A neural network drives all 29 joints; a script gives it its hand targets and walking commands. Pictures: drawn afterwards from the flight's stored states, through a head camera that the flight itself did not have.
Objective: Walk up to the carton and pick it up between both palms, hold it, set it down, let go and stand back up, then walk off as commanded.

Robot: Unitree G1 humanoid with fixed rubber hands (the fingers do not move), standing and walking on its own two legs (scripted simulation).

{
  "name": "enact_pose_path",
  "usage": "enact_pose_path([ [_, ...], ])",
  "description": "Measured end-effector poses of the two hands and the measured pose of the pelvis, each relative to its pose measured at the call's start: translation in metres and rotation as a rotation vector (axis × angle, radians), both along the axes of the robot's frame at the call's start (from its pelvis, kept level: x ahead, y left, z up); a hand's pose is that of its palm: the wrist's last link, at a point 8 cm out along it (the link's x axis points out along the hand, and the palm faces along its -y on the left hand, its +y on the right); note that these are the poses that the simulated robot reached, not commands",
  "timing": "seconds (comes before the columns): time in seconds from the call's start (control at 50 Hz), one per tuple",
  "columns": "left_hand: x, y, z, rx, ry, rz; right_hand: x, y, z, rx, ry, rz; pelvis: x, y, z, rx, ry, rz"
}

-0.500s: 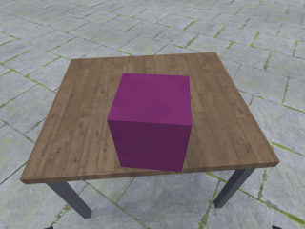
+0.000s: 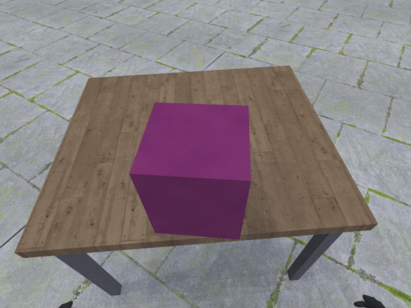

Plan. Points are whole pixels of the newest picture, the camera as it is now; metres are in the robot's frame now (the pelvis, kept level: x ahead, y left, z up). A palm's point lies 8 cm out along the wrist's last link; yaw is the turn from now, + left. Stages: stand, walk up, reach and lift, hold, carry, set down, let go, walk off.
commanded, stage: walk up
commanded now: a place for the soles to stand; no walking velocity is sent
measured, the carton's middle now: (198, 173) +0.42 +0.04 +0.00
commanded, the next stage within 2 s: reach and lift in 1.62 s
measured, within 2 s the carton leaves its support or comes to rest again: neither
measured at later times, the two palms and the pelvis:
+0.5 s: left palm out of the picture +0.11 +0.32 -0.08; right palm out of the picture +0.11 -0.31 -0.08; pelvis +0.00 +0.00 +0.00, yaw +0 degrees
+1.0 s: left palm out of the picture +0.08 +0.32 -0.08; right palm out of the picture +0.08 -0.31 -0.08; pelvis -0.03 +0.00 +0.00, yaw +0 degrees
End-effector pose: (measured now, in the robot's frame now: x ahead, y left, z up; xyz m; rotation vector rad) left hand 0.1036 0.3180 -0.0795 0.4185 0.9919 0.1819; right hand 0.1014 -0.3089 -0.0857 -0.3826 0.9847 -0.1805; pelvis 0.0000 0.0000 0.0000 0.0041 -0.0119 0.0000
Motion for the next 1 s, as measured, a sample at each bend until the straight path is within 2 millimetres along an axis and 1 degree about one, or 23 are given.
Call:
enact_pose_path([
  [0.08,0.004,0.0,0.0,0.0,-0.005,-0.002,0.009,0.0,0.002,0.0,-0.017,0.005,0.002,0.0,0.0,0.0,0.0,0.0],
  [0.16,0.004,-0.001,0.001,-0.001,-0.014,-0.003,0.012,0.001,0.003,0.0,-0.034,0.008,0.0,0.0,0.0,0.0,-0.007,0.0],
  [0.32,0.002,0.0,0.002,-0.002,-0.023,-0.002,0.011,0.001,0.005,-0.001,-0.047,0.007,-0.003,0.001,0.0,-0.001,-0.021,0.0],
  [0.52,0.003,0.002,0.001,-0.005,-0.018,-0.001,0.01,0.003,0.005,-0.004,-0.037,0.004,-0.002,0.003,0.0,-0.004,-0.019,0.0],
  [0.62,-0.001,0.002,0.001,-0.003,-0.007,0.007,0.006,0.002,0.005,-0.003,-0.04,0.003,-0.006,0.002,0.0,-0.003,-0.023,0.0],
  [0.88,-0.024,-0.002,0.002,-0.004,-0.007,0.01,-0.015,-0.002,0.004,0.002,-0.045,-0.002,-0.029,-0.002,-0.001,0.002,-0.038,-0.001],
  [1.0,-0.026,-0.002,0.002,-0.01,-0.002,0.007,-0.019,-0.002,0.003,0.003,-0.038,-0.004,-0.031,-0.002,-0.001,0.001,-0.036,0.0],
])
